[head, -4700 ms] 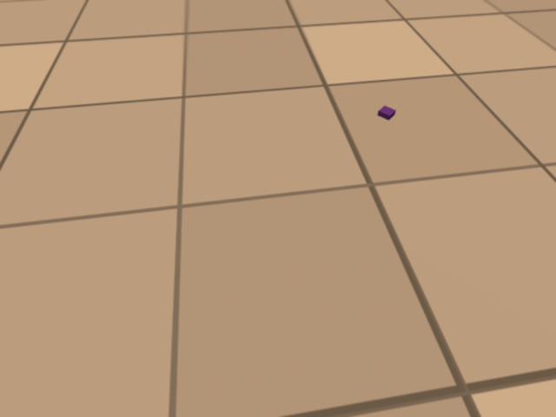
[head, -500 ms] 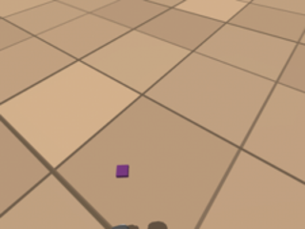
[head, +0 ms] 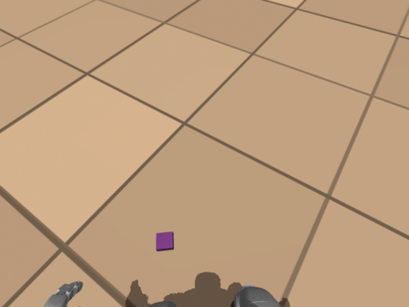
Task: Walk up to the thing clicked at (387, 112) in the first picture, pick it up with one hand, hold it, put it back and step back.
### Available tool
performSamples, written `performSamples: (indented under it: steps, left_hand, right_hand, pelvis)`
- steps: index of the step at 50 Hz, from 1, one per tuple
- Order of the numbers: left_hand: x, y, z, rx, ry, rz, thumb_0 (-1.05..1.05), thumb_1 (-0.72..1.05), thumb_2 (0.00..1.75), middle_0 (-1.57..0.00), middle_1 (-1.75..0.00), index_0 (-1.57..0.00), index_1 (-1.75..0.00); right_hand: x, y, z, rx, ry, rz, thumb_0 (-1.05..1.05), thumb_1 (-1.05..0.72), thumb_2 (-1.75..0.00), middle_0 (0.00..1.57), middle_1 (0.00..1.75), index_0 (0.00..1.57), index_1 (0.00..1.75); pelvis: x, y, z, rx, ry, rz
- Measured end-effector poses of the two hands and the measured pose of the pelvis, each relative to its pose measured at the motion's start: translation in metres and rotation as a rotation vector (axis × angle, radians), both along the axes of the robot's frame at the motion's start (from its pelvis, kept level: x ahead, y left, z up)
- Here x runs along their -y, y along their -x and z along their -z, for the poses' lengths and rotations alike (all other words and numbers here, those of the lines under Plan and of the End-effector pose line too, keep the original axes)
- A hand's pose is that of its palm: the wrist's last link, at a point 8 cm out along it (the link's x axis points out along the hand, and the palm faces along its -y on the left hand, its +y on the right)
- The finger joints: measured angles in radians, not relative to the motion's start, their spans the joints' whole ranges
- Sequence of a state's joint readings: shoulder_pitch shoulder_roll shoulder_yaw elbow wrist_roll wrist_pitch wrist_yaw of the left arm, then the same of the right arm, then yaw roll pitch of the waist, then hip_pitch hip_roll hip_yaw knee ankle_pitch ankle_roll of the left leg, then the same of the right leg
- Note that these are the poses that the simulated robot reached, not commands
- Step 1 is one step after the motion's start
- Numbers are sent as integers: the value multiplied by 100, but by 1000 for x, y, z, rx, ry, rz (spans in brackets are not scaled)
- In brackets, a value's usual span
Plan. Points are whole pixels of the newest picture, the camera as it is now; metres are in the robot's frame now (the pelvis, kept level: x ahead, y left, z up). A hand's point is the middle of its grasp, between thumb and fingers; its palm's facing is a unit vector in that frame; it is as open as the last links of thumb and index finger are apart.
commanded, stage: walk up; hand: left
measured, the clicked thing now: (164, 241) +0.46 +0.20 -0.73
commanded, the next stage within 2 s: none
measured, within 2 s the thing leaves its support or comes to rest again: neither
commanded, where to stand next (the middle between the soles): +0.07 -0.04 m, yaw -1 degrees
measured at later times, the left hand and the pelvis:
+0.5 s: hand out of the picture +0.11 +0.25 -0.12, palm faces -0.01 -0.94 -0.33, open 7.4 cm; pelvis +0.02 +0.00 +0.03, yaw -1 degrees
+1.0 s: hand out of the picture +0.11 +0.23 -0.12, palm faces +0.01 -0.95 -0.32, open 7.4 cm; pelvis +0.02 -0.01 +0.04, yaw -1 degrees
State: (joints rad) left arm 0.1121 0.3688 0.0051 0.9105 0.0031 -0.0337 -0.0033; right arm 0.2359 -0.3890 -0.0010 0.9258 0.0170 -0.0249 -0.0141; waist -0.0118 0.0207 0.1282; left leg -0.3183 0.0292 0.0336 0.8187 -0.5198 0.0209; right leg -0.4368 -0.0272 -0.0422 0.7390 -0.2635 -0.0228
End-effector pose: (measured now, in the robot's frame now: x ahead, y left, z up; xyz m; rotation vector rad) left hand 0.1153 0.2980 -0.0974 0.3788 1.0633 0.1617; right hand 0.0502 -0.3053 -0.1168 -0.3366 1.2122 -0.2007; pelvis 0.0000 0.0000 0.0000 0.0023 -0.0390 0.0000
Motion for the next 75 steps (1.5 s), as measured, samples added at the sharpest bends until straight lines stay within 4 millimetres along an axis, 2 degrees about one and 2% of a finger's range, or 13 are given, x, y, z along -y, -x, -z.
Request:
performSamples:
  steps: [5, 10, 19, 26, 37, 48, 60, 70, 73, 75]
  left_hand:
    - [1, -16, 3, -7, 35, -11, 1, 90, 90, -20, -30, -21, -30]
    - [0, -18, 1, -31, 55, -35, 1, 90, 90, -20, -30, -21, -30]
    - [1, 1, -7, -110, 49, -78, 1, 90, 90, -20, -30, -21, -30]
    - [6, 17, -12, -153, 50, -108, 1, 90, 90, -20, -30, -21, -30]
    - [13, 24, -16, -173, 53, -133, 1, 90, 90, -20, -30, -21, -30]
    - [19, 11, -18, -144, 56, -118, 1, 90, 90, -20, -30, -21, -30]
    - [19, -1, -16, -129, 64, -100, 1, 90, 90, -20, -30, -21, -30]
    - [-2, 1, -4, -91, 23, -84, 1, 90, 90, -20, -30, -21, -30]
    - [-10, 3, 4, -65, 20, -61, 1, 90, 90, -20, -30, -21, -30]
    - [-14, 4, 12, -41, 29, -48, 1, 90, 90, -20, -30, -21, -30]
  right_hand:
    - [-11, -25, -7, 49, 2, -19, 0, -90, -90, 21, 30, 21, 30]
    - [-10, -42, -21, 54, 14, -26, 0, -90, -90, 21, 30, 21, 30]
    - [4, -63, -36, 56, 29, -20, 0, -90, -90, 21, 30, 21, 30]
    - [5, -68, -37, 40, 10, -23, 0, -90, -90, 21, 30, 21, 30]
    - [3, -54, -30, -5, -23, -2, 0, -90, -90, 21, 30, 21, 30]
    - [6, -38, -28, -29, -21, 22, 1, -90, -90, 21, 30, 21, 30]
    - [9, -29, -31, -40, -5, 38, 0, -90, -90, 21, 30, 21, 30]
    - [26, -19, -25, -19, 73, 33, 0, -90, -90, 21, 30, 21, 30]
    - [24, -5, -24, -9, 98, 31, 0, -90, -90, 21, 30, 21, 30]
    - [20, 12, -22, -12, 114, 26, 0, -90, -90, 20, 30, 20, 30]
  pelvis:
    - [-7, -8, -3, 2, -6, 12]
    - [-5, -14, -14, -1, -6, 12]
    - [0, -19, -27, 5, -12, 13]
    - [4, -21, -33, 4, -12, 10]
    - [10, -23, -37, 1, -10, 8]
    - [13, -24, -37, 0, -9, 12]
    - [12, -25, -37, -9, -8, 18]
    - [7, 15, -17, -18, -7, -5]
    - [-1, 30, -7, -16, -12, -4]
    - [-7, 39, 0, -18, -11, -9]
